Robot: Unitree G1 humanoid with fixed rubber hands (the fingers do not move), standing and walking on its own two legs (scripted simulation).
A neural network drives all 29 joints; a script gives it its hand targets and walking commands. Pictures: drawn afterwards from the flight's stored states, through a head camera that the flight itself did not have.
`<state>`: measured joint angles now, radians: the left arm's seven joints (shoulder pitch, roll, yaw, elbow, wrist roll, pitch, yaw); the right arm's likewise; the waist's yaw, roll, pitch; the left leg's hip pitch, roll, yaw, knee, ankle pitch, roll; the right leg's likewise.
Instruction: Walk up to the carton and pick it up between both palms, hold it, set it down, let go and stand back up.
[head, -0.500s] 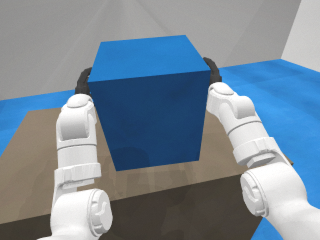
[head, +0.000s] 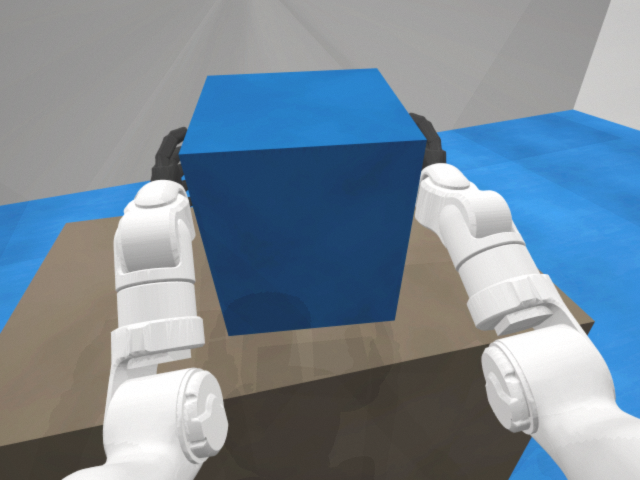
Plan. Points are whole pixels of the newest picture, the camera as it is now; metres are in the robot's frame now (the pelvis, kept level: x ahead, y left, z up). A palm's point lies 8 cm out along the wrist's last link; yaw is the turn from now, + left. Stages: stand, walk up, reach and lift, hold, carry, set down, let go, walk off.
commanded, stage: hold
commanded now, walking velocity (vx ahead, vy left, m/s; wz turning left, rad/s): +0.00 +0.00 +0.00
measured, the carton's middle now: (303, 201) +0.38 +0.01 +0.24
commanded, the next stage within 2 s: none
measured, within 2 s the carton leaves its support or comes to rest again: neither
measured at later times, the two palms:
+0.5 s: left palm (169, 197) +0.37 +0.16 +0.26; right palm (424, 178) +0.37 -0.14 +0.26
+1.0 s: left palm (175, 199) +0.37 +0.15 +0.26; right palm (428, 183) +0.37 -0.15 +0.26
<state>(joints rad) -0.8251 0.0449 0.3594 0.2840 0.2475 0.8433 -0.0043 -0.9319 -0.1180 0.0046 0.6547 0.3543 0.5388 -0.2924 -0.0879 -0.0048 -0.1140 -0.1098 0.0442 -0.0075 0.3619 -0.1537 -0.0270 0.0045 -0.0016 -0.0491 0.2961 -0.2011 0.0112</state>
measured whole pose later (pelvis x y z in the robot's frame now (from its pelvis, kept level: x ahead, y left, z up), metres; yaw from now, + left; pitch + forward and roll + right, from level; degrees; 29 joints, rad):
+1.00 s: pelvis +0.00 +0.00 +0.00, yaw -1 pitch -6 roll -1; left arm -0.81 0.04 0.36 0.27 0.26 0.86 -0.01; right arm -0.93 -0.11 0.01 0.67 0.36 0.55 -0.29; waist -0.09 -0.01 -0.10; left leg -0.10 0.04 0.00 0.36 -0.16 -0.03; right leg 0.00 0.00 -0.04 0.30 -0.20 0.01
